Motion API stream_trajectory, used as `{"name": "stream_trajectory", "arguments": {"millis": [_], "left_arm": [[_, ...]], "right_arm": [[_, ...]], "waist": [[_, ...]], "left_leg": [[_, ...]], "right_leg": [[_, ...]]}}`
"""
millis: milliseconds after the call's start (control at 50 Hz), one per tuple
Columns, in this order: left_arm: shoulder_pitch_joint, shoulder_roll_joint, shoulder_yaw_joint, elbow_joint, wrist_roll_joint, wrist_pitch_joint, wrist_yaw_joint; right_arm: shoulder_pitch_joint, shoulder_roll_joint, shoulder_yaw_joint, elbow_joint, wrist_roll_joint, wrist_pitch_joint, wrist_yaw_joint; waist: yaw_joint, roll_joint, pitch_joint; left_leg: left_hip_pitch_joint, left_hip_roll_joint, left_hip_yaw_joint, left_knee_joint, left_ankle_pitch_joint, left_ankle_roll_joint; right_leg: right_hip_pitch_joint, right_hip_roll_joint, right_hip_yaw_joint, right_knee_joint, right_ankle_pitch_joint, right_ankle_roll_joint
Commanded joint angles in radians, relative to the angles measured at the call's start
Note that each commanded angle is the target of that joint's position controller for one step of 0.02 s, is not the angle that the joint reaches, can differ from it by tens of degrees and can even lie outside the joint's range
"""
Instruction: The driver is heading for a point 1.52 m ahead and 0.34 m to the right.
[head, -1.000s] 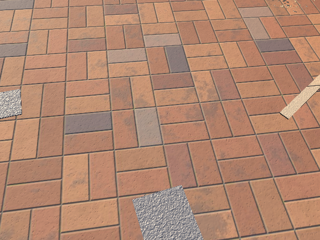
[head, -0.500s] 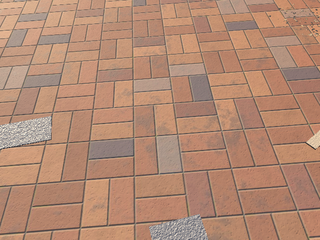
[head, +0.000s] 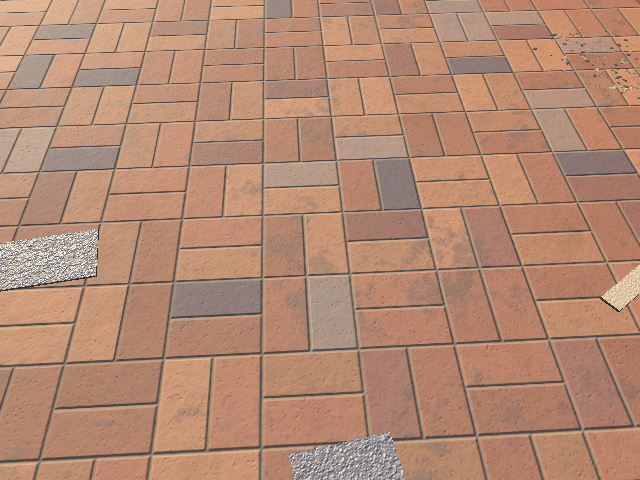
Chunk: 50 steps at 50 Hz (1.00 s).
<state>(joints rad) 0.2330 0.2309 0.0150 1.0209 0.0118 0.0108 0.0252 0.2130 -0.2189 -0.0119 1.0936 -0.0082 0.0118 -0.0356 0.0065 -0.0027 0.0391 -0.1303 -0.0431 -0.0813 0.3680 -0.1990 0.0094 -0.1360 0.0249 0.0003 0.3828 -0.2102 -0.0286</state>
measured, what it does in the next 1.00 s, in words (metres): walks ahead: right foot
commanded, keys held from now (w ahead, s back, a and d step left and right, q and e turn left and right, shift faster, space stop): no key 0.02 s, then w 0.62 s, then no key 0.36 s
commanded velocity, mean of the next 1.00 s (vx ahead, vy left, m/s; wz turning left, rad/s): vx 0.28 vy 0.00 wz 0.00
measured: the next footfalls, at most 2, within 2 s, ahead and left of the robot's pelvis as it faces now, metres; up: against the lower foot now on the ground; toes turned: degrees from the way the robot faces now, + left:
right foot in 0.72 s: +0.40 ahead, -0.07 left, +0.00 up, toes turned -3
left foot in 1.14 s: +0.44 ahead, +0.12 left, +0.00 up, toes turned +1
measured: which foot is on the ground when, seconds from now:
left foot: down 0.00-0.72, up 0.74-1.00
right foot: down 0.00-0.30, up 0.32-0.70, down 0.72-1.00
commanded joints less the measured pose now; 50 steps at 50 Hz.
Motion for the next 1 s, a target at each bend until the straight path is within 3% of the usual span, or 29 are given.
{"name": "stream_trajectory", "arguments": {"millis": [20,60,100,120,180,200,260,280,300,320,340,360,380,420,480,540,600,640,680,700,720,740,760,780,800,840,900,940,1000], "left_arm": [[0.019,0.092,0.012,-0.009,0.000,-0.009,0.004],[0.039,0.109,0.019,0.004,0.003,-0.004,0.002],[0.051,0.127,0.029,0.001,0.007,0.006,-0.003],[0.072,0.122,0.030,0.003,0.006,0.008,-0.005],[0.150,0.149,0.048,0.033,0.010,-0.003,-0.002],[0.143,0.154,0.054,0.032,0.009,-0.008,-0.003],[0.027,0.145,0.059,-0.001,0.001,-0.018,-0.014],[-0.017,0.132,0.059,-0.019,-0.001,-0.021,-0.016],[-0.063,0.086,0.047,-0.049,0.001,-0.031,-0.019],[-0.088,0.017,0.030,-0.088,0.000,-0.044,-0.029],[-0.117,0.092,0.045,-0.102,0.031,-0.050,-0.032],[-0.104,0.091,0.047,-0.095,0.028,-0.059,-0.042],[-0.076,0.073,0.043,-0.078,0.021,-0.069,-0.052],[-0.068,0.073,0.047,-0.071,0.028,-0.072,-0.066],[-0.130,0.051,0.043,-0.102,0.028,-0.059,-0.069],[-0.264,0.027,0.027,-0.167,0.019,-0.053,-0.068],[-0.329,0.027,0.019,-0.208,0.009,-0.049,-0.065],[-0.285,0.051,0.027,-0.208,0.007,-0.051,-0.054],[-0.070,0.084,0.046,-0.139,0.007,-0.067,-0.034],[0.081,0.101,0.057,-0.088,0.015,-0.081,-0.023],[0.226,0.174,0.075,-0.056,0.040,-0.091,-0.013],[0.237,0.262,0.090,-0.059,0.047,-0.085,-0.021],[0.217,0.220,0.087,-0.057,-0.013,-0.078,-0.032],[0.066,0.173,0.072,-0.075,-0.015,-0.078,-0.028],[0.003,0.083,0.050,-0.088,-0.013,-0.083,-0.029],[-0.005,0.020,0.026,-0.065,-0.006,-0.092,-0.019],[0.044,0.031,0.014,-0.031,0.006,-0.109,-0.017],[0.036,0.049,0.008,-0.028,0.013,-0.110,-0.017],[0.073,0.054,0.000,-0.011,0.012,-0.097,-0.014]], "right_arm": [[0.021,-0.098,-0.012,-0.003,0.000,-0.008,-0.004],[0.040,-0.103,-0.014,0.006,-0.002,-0.004,-0.003],[0.037,-0.114,-0.021,-0.006,-0.012,0.003,0.002],[0.024,-0.101,-0.019,-0.018,-0.015,0.001,0.006],[-0.007,-0.033,-0.005,-0.050,-0.023,-0.025,0.022],[-0.015,-0.046,-0.007,-0.060,-0.026,-0.035,0.027],[0.104,-0.033,-0.009,-0.032,-0.015,-0.058,0.038],[0.201,-0.033,-0.012,0.004,-0.010,-0.064,0.033],[0.305,-0.087,-0.027,0.029,-0.018,-0.073,0.020],[0.414,-0.189,-0.053,0.050,-0.013,-0.077,0.017],[0.389,-0.187,-0.057,0.056,-0.019,-0.070,0.017],[0.306,-0.143,-0.047,0.024,-0.019,-0.077,0.019],[0.258,-0.118,-0.042,0.005,-0.016,-0.087,0.021],[0.232,-0.086,-0.031,-0.008,-0.010,-0.104,0.017],[0.297,-0.066,-0.021,0.015,-0.007,-0.115,0.015],[0.315,-0.070,-0.016,0.018,-0.010,-0.114,0.015],[0.329,-0.091,-0.018,0.023,-0.011,-0.115,0.012],[0.306,-0.107,-0.021,0.020,-0.010,-0.117,0.012],[0.289,-0.120,-0.024,0.021,-0.008,-0.113,0.008],[0.273,-0.125,-0.025,0.019,0.002,-0.112,0.009],[0.298,-0.085,-0.014,-0.003,0.010,-0.113,0.010],[0.465,0.026,0.000,0.009,0.047,-0.101,0.008],[0.384,-0.084,-0.033,0.010,-0.004,-0.095,0.004],[0.351,-0.042,-0.028,-0.006,0.004,-0.089,0.005],[0.275,-0.041,-0.024,-0.016,-0.016,-0.086,0.007],[0.236,-0.034,-0.031,-0.028,-0.030,-0.065,0.022],[0.246,0.016,-0.026,-0.017,-0.023,-0.036,0.026],[0.206,0.021,-0.021,-0.023,-0.022,-0.021,0.020],[0.117,0.007,-0.015,-0.035,-0.015,-0.006,0.011]], "waist": [[-0.001,0.001,0.012],[0.000,-0.007,-0.001],[0.007,-0.027,0.062],[0.017,-0.037,0.098],[0.034,-0.139,0.086],[0.029,-0.133,0.080],[-0.060,-0.111,0.090],[-0.102,-0.079,0.102],[-0.140,0.068,0.100],[-0.161,0.285,0.071],[-0.131,0.177,0.137],[-0.079,0.094,0.152],[-0.048,0.073,0.136],[-0.023,0.072,0.099],[-0.029,0.082,0.078],[-0.048,0.094,0.098],[-0.056,0.118,0.104],[-0.021,0.117,0.081],[0.066,0.096,-0.026],[0.131,0.083,-0.097],[0.154,0.001,-0.210],[0.073,-0.224,-0.359],[0.074,-0.035,-0.302],[0.007,-0.102,-0.203],[0.005,-0.032,-0.104],[-0.029,-0.047,-0.050],[-0.066,-0.036,-0.075],[-0.076,-0.058,-0.075],[-0.045,-0.102,-0.084]], "left_leg": [[-0.036,0.100,-0.089,-0.064,0.080,0.032],[-0.059,0.067,-0.071,-0.043,-0.147,0.048],[-0.166,0.035,-0.064,0.007,-0.424,0.081],[-0.224,0.030,-0.064,0.038,-0.458,0.088],[-0.288,-0.004,0.071,0.238,-0.204,0.063],[-0.263,0.022,0.085,0.282,-0.171,0.059],[-0.015,0.008,0.119,0.121,-0.187,0.086],[0.130,-0.008,0.102,0.032,-0.178,0.097],[0.253,0.129,-0.114,-0.108,-0.312,0.122],[0.327,0.350,-0.503,-0.288,-0.578,0.200],[0.234,0.407,-0.563,-0.288,-0.576,0.248],[0.191,0.370,-0.486,-0.273,-0.497,0.239],[0.183,0.325,-0.399,-0.277,-0.379,0.216],[0.189,0.265,-0.256,-0.282,-0.153,0.187],[0.201,0.234,-0.140,-0.252,0.161,0.190],[0.144,0.209,-0.067,-0.241,0.336,0.188],[0.124,0.219,-0.039,-0.236,0.449,0.180],[0.141,0.237,-0.015,-0.176,0.654,0.163],[0.174,0.214,0.026,0.085,0.958,0.121],[0.102,0.176,0.050,0.278,0.880,0.094],[-0.086,0.119,0.072,0.545,0.484,0.076],[-0.341,-0.060,0.112,0.951,-0.394,0.036],[-0.289,-0.014,-0.032,0.983,-0.322,0.056],[-0.354,0.011,0.000,0.999,-0.257,0.046],[-0.359,0.051,0.019,0.949,-0.209,0.042],[-0.291,0.077,0.026,0.842,-0.177,0.031],[-0.189,0.062,0.051,0.698,-0.145,0.018],[-0.172,0.061,0.070,0.553,-0.118,0.015],[-0.132,0.055,0.096,0.392,-0.053,0.014]], "right_leg": [[-0.021,-0.105,0.107,-0.078,0.029,-0.021],[-0.030,-0.081,0.104,-0.074,-0.207,-0.034],[-0.093,-0.083,0.148,-0.076,-0.493,-0.075],[-0.100,-0.107,0.194,-0.092,-0.558,-0.097],[-0.017,-0.268,0.411,-0.222,-0.583,-0.181],[-0.050,-0.301,0.435,-0.253,-0.558,-0.197],[-0.237,-0.222,0.293,-0.192,-0.505,-0.153],[-0.349,-0.160,0.221,-0.098,-0.489,-0.126],[-0.487,-0.076,0.113,0.124,-0.406,-0.088],[-0.643,0.041,-0.057,0.412,-0.321,-0.048],[-0.685,-0.015,-0.004,0.555,-0.299,-0.060],[-0.677,-0.052,0.025,0.612,-0.215,-0.064],[-0.654,-0.073,0.028,0.628,-0.150,-0.058],[-0.615,-0.092,0.003,0.618,-0.063,-0.033],[-0.624,-0.082,-0.045,0.594,-0.010,-0.001],[-0.572,-0.064,-0.090,0.438,0.044,0.011],[-0.456,-0.038,-0.118,0.283,0.083,-0.019],[-0.343,-0.010,-0.129,0.229,0.083,-0.059],[-0.121,0.047,-0.131,0.168,0.101,-0.094],[0.074,0.023,-0.112,0.089,0.216,-0.109],[0.320,-0.182,0.083,0.116,0.316,-0.137],[0.509,-0.504,0.529,0.071,0.672,-0.319],[0.340,-0.429,0.508,0.041,0.872,-0.291],[0.243,-0.424,0.392,0.006,0.723,-0.316],[0.113,-0.362,0.297,-0.049,0.684,-0.285],[-0.019,-0.279,0.152,-0.098,0.731,-0.231],[-0.090,-0.250,0.055,-0.098,0.863,-0.211],[-0.109,-0.227,0.015,-0.094,0.849,-0.196],[-0.108,-0.212,0.010,-0.094,0.693,-0.172]]}}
